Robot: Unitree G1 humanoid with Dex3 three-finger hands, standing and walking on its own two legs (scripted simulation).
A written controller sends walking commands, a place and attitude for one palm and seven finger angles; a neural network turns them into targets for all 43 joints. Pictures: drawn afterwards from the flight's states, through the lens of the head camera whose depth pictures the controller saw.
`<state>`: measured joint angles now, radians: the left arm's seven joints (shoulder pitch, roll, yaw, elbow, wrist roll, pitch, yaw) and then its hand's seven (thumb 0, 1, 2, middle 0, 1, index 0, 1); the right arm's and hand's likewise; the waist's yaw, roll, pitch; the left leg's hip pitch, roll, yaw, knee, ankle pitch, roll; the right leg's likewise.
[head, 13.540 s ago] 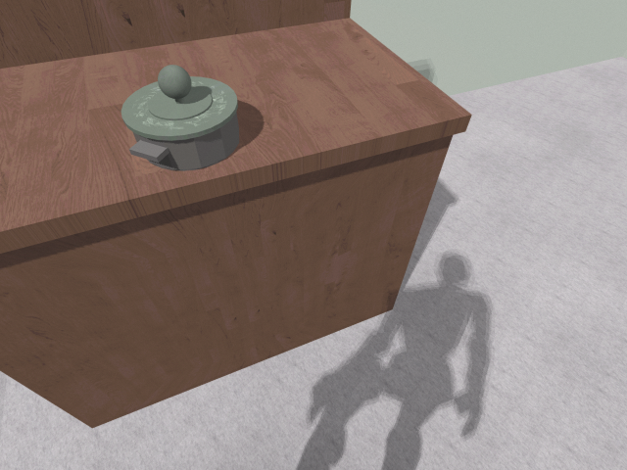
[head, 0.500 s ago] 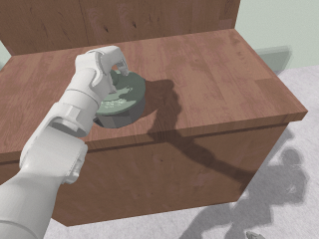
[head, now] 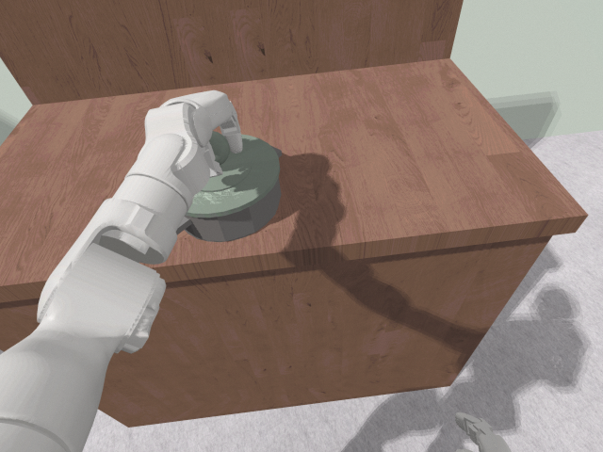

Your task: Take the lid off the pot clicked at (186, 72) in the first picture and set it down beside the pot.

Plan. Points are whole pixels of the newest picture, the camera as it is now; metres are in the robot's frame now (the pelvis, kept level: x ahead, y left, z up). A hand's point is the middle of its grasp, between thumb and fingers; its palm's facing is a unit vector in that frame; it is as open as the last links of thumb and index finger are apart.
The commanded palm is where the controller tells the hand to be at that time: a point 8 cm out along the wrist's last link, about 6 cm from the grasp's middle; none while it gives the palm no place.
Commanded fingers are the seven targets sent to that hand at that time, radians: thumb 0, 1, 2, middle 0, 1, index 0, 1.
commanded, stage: close the fingers and squeeze the knob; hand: left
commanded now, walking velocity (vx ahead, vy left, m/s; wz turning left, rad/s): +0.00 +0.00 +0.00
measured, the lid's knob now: (211, 148) +0.49 +0.13 +0.17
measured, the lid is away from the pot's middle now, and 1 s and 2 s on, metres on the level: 0.00 0.00 0.02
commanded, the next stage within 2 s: lift the lid straight up in 0.76 s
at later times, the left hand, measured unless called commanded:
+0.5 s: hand (210, 154) +0.46 +0.13 +0.18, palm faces -0.33 -0.11 -0.94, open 7.4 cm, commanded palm +0.44 +0.13 +0.24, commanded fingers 0.00 0.46 1.01 -0.72 -0.97 -0.80 -1.01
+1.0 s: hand (211, 152) +0.46 +0.12 +0.19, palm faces -0.34 -0.10 -0.93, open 7.3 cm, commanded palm +0.44 +0.13 +0.26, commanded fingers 0.00 0.63 1.06 -0.77 -1.01 -0.86 -1.06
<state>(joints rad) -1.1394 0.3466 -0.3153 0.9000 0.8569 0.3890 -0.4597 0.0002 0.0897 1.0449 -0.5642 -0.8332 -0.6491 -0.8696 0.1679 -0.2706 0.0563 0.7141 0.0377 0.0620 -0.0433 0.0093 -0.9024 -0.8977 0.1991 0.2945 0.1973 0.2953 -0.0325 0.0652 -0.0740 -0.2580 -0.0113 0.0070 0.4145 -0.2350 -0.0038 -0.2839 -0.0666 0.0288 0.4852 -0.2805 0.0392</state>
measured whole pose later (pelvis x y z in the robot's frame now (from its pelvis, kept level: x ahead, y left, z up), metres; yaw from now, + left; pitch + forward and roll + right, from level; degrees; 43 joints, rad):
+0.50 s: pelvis +0.00 +0.00 +0.00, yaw +0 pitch +5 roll +1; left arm -1.13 0.35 -0.32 0.89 0.86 0.39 -0.46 0.00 0.22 0.91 -0.58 -0.91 -0.67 -0.95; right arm 0.21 -0.28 0.05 0.73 0.03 0.05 -0.04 0.01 -0.90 -0.90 0.20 0.29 0.20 0.30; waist -0.04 0.07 -0.07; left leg -0.26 -0.01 0.01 0.41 -0.24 0.00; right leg -0.28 -0.07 0.03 0.48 -0.28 0.04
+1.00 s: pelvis +0.00 +0.00 +0.00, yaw +0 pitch +5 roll +1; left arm -1.16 0.35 -0.34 0.92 0.86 0.39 -0.47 0.02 0.23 0.89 -0.57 -0.92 -0.67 -0.96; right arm 0.19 -0.27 0.05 0.73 0.03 0.04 -0.05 0.01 -0.90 -0.90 0.20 0.29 0.20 0.30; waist -0.04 0.07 -0.07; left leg -0.26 -0.01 0.01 0.41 -0.24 0.00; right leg -0.29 -0.07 0.03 0.48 -0.28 0.04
